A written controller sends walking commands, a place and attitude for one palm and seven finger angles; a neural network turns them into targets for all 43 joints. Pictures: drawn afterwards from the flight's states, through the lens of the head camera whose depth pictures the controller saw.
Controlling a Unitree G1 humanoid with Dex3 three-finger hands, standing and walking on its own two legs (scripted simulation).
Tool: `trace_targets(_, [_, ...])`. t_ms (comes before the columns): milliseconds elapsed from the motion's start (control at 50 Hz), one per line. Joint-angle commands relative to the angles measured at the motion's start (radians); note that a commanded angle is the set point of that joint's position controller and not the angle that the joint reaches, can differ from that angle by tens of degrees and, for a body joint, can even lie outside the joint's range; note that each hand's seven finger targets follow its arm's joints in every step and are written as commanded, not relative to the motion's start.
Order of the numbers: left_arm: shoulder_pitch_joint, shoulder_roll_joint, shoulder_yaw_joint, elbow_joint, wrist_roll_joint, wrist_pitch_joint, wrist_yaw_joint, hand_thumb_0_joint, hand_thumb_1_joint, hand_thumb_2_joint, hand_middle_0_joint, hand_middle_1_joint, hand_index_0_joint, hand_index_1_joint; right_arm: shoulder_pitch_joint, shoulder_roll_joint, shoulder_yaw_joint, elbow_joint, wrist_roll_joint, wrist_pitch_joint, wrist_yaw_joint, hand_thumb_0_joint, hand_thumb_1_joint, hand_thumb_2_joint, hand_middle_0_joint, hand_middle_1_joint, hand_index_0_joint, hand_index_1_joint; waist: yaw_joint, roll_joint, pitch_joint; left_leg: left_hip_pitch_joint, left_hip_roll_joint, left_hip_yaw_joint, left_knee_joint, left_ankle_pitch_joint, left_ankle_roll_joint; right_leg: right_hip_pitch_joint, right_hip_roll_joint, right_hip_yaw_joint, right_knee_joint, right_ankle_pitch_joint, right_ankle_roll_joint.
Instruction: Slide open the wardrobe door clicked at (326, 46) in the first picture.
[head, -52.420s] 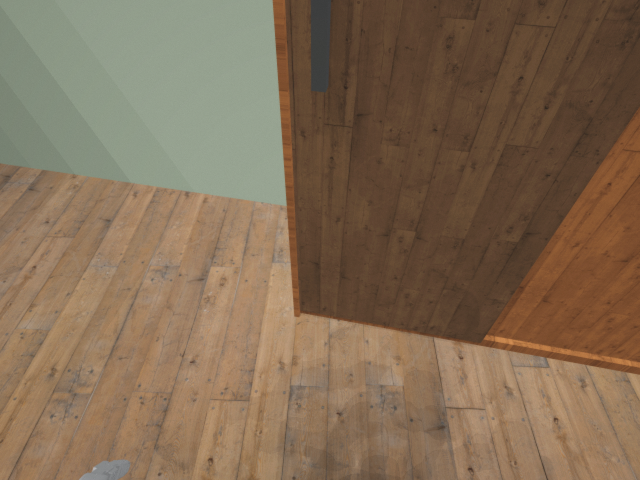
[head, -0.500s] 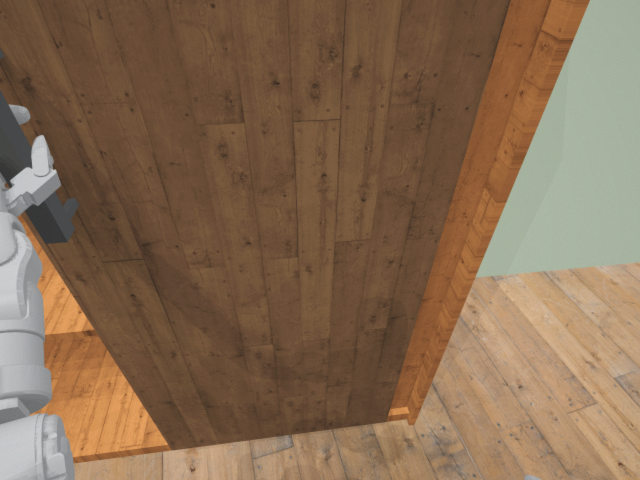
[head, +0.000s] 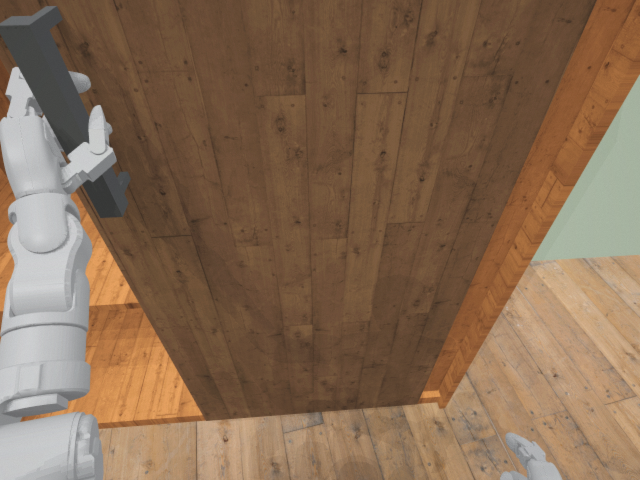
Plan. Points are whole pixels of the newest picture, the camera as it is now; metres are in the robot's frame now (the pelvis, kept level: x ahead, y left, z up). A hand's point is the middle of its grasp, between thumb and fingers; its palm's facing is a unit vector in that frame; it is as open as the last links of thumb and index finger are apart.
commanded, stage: stop walking and hold the door there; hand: left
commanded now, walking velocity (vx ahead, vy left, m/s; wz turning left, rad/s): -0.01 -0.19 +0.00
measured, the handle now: (84, 121) +0.41 +0.29 +0.27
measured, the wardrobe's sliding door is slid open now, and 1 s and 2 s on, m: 0.53 0.53 0.53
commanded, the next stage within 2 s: loosen the grip on the handle in 0.74 s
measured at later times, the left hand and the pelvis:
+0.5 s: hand (101, 148) +0.37 +0.26 +0.26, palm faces +0.43 -0.90 -0.10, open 6.3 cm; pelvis +0.00 +0.01 +0.01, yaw -1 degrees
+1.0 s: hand (87, 148) +0.37 +0.27 +0.26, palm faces +0.46 -0.89 -0.07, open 7.5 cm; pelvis -0.02 -0.02 +0.01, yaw +2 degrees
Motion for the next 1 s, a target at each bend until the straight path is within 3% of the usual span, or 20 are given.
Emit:
trace_targets(0, [-0.354,0.159,-0.059,-0.312,0.029,-0.052,-0.015,0.000,0.900,0.900,-0.450,-1.400,-0.450,-1.400,-0.100,-0.131,-0.025,-0.137,-0.005,-0.082,-0.006,0.000,-0.900,-0.900,0.200,0.300,0.200,0.300,-0.009,0.064,-0.274,0.315,0.312,-0.310,-0.225,0.651,0.019,-0.041,0.032,-0.017,0.028,-0.012,-0.002])
trace_targets(40, [-0.363,0.148,-0.068,-0.326,0.025,-0.039,-0.015,0.000,0.900,0.900,-0.450,-1.400,-0.450,-1.400,-0.117,-0.116,-0.005,-0.138,-0.012,-0.089,-0.005,0.000,-0.900,-0.900,0.200,0.300,0.200,0.300,-0.006,0.120,-0.260,0.279,0.297,-0.273,-0.276,0.487,-0.014,0.050,0.044,-0.027,-0.107,0.019,-0.013])
trace_targets(100, [-0.356,0.176,-0.043,-0.325,0.028,-0.035,-0.012,0.000,0.900,0.900,-0.450,-1.400,-0.450,-1.400,-0.124,-0.116,0.011,-0.141,-0.025,-0.093,-0.004,0.000,-0.900,-0.900,0.200,0.300,0.200,0.300,0.008,0.124,-0.252,0.230,0.263,-0.249,-0.286,0.354,-0.071,0.196,0.051,-0.036,-0.379,0.115,-0.043])
trace_targets(120, [-0.349,0.176,-0.039,-0.312,0.029,-0.035,-0.012,0.000,0.900,0.900,-0.450,-1.400,-0.450,-1.400,-0.127,-0.116,0.013,-0.142,-0.028,-0.091,-0.004,0.000,-0.900,-0.900,0.200,0.300,0.200,0.300,0.009,0.085,-0.254,0.204,0.248,-0.242,-0.257,0.297,-0.102,0.237,0.036,-0.010,-0.454,0.182,-0.060])
trace_targets(160, [-0.320,0.190,-0.031,-0.290,0.033,-0.031,-0.013,0.000,0.900,0.900,-0.450,-1.400,-0.450,-1.400,-0.125,-0.121,0.009,-0.143,-0.040,-0.084,-0.004,0.000,-0.900,-0.900,0.200,0.300,0.200,0.300,-0.007,0.010,-0.249,0.168,0.193,-0.227,-0.180,0.239,-0.145,0.233,-0.067,0.126,-0.510,0.336,-0.116])
trace_targets(200, [-0.323,0.186,-0.017,-0.299,0.023,-0.027,-0.012,0.000,0.900,0.900,-0.450,-1.400,-0.450,-1.400,-0.115,-0.117,0.002,-0.147,-0.027,-0.083,-0.008,0.000,-0.900,-0.900,0.200,0.300,0.200,0.300,-0.002,-0.102,-0.284,0.204,0.168,-0.217,-0.125,0.256,-0.127,0.191,-0.092,0.155,-0.485,0.447,-0.117])
trace_targets(280, [-0.305,0.158,-0.042,-0.311,0.022,-0.019,-0.008,0.000,0.900,0.900,-0.450,-1.400,-0.450,-1.400,-0.122,-0.120,0.008,-0.148,-0.020,-0.075,-0.013,0.000,-0.900,-0.900,0.200,0.300,0.200,0.300,0.002,0.034,-0.314,0.243,0.218,-0.257,-0.194,0.351,-0.103,0.184,-0.026,0.073,-0.428,0.384,-0.070])
trace_targets(360, [-0.284,0.157,-0.043,-0.290,0.021,-0.025,-0.005,0.000,0.900,0.900,-0.450,-1.400,-0.450,-1.400,-0.133,-0.130,0.004,-0.144,-0.031,-0.073,-0.018,0.000,-0.900,-0.900,0.200,0.300,0.200,0.300,0.010,0.102,-0.248,0.227,0.252,-0.315,-0.322,0.234,-0.115,0.140,0.032,0.026,-0.412,0.167,-0.058])
trace_targets(460, [-0.260,0.150,-0.045,-0.260,0.027,-0.035,-0.004,0.000,0.900,0.900,-0.450,-1.400,-0.450,-1.400,-0.133,-0.132,0.000,-0.142,-0.031,-0.067,-0.020,0.000,-0.900,-0.900,0.200,0.300,0.200,0.300,0.010,0.066,-0.215,0.181,0.226,-0.269,-0.317,0.190,-0.135,0.176,0.017,0.036,-0.467,0.212,-0.072])
trace_targets(540, [-0.254,0.169,-0.023,-0.250,0.028,-0.040,-0.004,0.000,0.900,0.900,-0.450,-1.400,-0.450,-1.400,-0.121,-0.134,-0.006,-0.140,-0.024,-0.065,-0.019,0.000,-0.900,-0.900,0.200,0.300,0.200,0.300,0.008,0.027,-0.252,0.203,0.210,-0.240,-0.246,0.231,-0.116,0.171,-0.018,0.085,-0.487,0.309,-0.080])
trace_targets(700, [-0.242,0.174,-0.023,-0.268,0.026,-0.042,-0.007,0.000,0.900,0.900,-0.450,-1.400,-0.450,-1.400,-0.120,-0.134,-0.003,-0.142,-0.019,-0.066,-0.022,0.000,-0.900,-0.900,0.200,0.300,0.200,0.300,0.009,0.042,-0.258,0.216,0.229,-0.258,-0.241,0.307,-0.102,0.167,-0.007,0.071,-0.465,0.329,-0.065])
trace_targets(800, [-0.215,0.185,-0.011,-0.231,0.026,-0.035,-0.006,0.000,0.900,0.900,-0.450,-1.400,-0.450,-1.400,-0.117,-0.133,-0.001,-0.137,-0.018,-0.061,-0.022,0.000,-0.900,-0.900,0.200,0.300,0.200,0.300,0.009,0.011,-0.234,0.188,0.212,-0.242,-0.223,0.236,-0.095,0.157,-0.025,0.098,-0.496,0.335,-0.070])
trace_targets(820, [-1.120,0.959,0.544,-0.180,0.184,-0.081,0.002,0.000,0.900,0.900,-0.450,-1.400,-0.450,-1.400,0.027,-0.136,-0.047,-0.116,-0.051,-0.115,0.021,0.000,-0.900,-0.900,0.200,0.300,0.200,0.300,0.009,-0.211,0.115,0.044,0.169,-0.147,-0.177,0.190,-0.043,-0.062,0.012,0.101,-0.588,0.405,-0.068])
trace_targets(840, [-0.771,0.221,0.079,0.246,0.140,0.052,-0.077,0.000,0.779,0.842,-0.450,-1.400,-0.450,-1.400,-0.050,-0.106,-0.024,-0.146,-0.057,-0.171,0.028,0.000,-0.900,-0.900,0.200,0.300,0.200,0.300,-0.075,-0.109,-0.184,0.188,0.059,-0.232,-0.236,0.537,-0.110,0.123,0.085,-0.023,-0.423,0.572,-0.141])
trace_targets(860, [-0.624,0.144,0.082,0.024,0.050,0.038,-0.135,0.000,0.658,0.783,-0.450,-1.400,-0.450,-1.400,0.039,-0.142,-0.058,-0.146,-0.012,-0.221,0.049,0.000,-0.900,-0.900,0.200,0.300,0.200,0.300,0.022,0.128,-0.382,0.414,0.096,-0.269,-0.197,0.822,-0.208,0.089,0.085,-0.031,-0.425,0.380,-0.137])
trace_targets(880, [-0.513,0.172,0.161,-0.032,0.002,0.024,-0.151,0.000,0.538,0.725,-0.450,-1.400,-0.450,-1.400,0.018,-0.126,-0.051,-0.118,-0.007,-0.221,0.041,0.000,-0.900,-0.900,0.200,0.300,0.200,0.300,0.035,0.214,-0.368,0.547,0.104,-0.292,-0.180,0.824,-0.216,0.008,0.101,-0.008,-0.441,0.307,-0.110])
trace_targets(900, [-0.521,0.259,0.204,-0.091,-0.011,0.009,-0.145,0.000,0.417,0.667,-0.450,-1.400,-0.450,-1.400,0.020,-0.142,-0.044,-0.114,-0.025,-0.216,0.037,0.000,-0.900,-0.900,0.200,0.300,0.200,0.300,0.042,0.200,-0.371,0.530,0.089,-0.291,-0.201,0.662,-0.196,0.011,0.099,0.005,-0.462,0.276,-0.100])
trace_targets(940, [-0.608,0.218,0.099,-0.121,0.025,-0.030,-0.105,0.000,0.175,0.550,-0.450,-1.400,-0.450,-1.400,-0.013,-0.128,-0.025,-0.136,-0.031,-0.215,0.038,0.000,-0.900,-0.900,0.200,0.300,0.200,0.300,0.008,0.092,-0.280,0.367,0.067,-0.246,-0.216,0.281,-0.121,0.040,0.098,0.011,-0.501,0.292,-0.097])
trace_targets(960, [-0.595,0.202,0.081,-0.085,0.035,-0.052,-0.081,0.000,0.054,0.492,-0.450,-1.400,-0.450,-1.400,0.001,-0.128,-0.021,-0.127,-0.032,-0.211,0.042,0.000,-0.900,-0.900,0.200,0.300,0.200,0.300,-0.012,-0.018,-0.236,0.306,0.074,-0.254,-0.226,0.202,-0.101,0.050,0.098,0.003,-0.514,0.277,-0.094])
trace_targets(980, [-0.575,0.223,0.084,-0.066,0.049,-0.074,-0.068,0.000,-0.067,0.433,-0.450,-1.400,-0.450,-1.400,0.008,-0.141,-0.021,-0.129,-0.028,-0.209,0.046,0.000,-0.900,-0.900,0.200,0.300,0.200,0.300,-0.016,-0.047,-0.244,0.285,0.072,-0.253,-0.236,0.127,-0.088,0.044,0.098,0.010,-0.512,0.233,-0.088])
